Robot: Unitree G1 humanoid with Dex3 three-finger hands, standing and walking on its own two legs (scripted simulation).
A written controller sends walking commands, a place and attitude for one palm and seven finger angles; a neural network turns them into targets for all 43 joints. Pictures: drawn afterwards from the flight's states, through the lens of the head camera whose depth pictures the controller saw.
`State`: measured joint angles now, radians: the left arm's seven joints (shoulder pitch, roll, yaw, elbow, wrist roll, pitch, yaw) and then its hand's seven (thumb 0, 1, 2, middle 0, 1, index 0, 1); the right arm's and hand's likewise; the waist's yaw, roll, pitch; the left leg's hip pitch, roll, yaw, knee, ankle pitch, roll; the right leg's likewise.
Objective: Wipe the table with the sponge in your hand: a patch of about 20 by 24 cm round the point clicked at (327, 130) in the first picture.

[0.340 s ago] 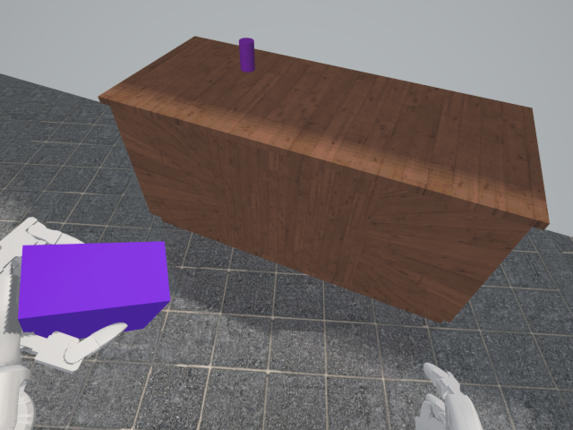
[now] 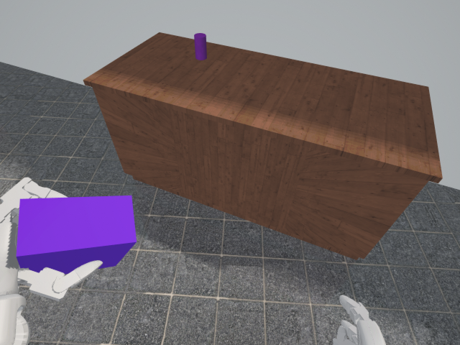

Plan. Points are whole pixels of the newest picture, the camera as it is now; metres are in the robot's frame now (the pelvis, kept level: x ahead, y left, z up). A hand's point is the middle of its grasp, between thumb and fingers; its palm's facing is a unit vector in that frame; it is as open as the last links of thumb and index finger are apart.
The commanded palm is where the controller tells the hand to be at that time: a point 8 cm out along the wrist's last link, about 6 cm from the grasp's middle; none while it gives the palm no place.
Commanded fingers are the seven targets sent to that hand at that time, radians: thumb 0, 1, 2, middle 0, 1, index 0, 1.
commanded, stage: look at it before walking up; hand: left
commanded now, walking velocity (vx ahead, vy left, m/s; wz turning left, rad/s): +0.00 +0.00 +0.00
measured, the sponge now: (92, 237) +0.22 +0.21 +0.14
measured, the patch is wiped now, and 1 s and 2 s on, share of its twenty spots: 0.00 0.00 0.00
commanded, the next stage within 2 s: walk around to get in front in 0.06 s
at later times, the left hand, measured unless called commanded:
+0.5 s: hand (32, 257) +0.19 +0.27 +0.14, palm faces +0.43 -0.79 -0.43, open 10.5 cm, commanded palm +0.13 +0.30 +0.18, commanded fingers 0.00 0.10 1.30 -1.20 -1.60 -1.20 -1.60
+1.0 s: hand out of the picture +0.06 +0.27 +0.15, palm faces +0.67 -0.60 -0.43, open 10.5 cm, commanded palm +0.00 +0.28 +0.18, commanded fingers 0.00 0.10 1.30 -1.20 -1.60 -1.20 -1.60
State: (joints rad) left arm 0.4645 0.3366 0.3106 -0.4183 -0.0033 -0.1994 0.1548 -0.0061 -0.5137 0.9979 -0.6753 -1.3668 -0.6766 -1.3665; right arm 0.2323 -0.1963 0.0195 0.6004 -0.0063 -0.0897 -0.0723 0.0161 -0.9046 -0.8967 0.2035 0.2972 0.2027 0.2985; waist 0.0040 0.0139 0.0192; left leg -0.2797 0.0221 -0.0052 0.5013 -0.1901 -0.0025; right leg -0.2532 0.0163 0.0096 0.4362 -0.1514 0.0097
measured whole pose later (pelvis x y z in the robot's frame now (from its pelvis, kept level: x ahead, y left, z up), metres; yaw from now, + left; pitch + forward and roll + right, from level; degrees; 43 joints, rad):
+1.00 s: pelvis -0.04 -0.04 +0.00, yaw +23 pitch +1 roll +2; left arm 0.48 0.36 0.32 -0.45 -0.01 -0.14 0.16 -0.01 -0.51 1.00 -0.68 -1.37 -0.68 -1.37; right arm 0.23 -0.23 -0.02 0.57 -0.01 -0.05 -0.10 0.02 -0.91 -0.90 0.20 0.30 0.20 0.30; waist 0.00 -0.03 0.02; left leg -0.38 0.04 0.08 0.83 -0.43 -0.04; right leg -0.22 -0.08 -0.21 0.53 -0.32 -0.04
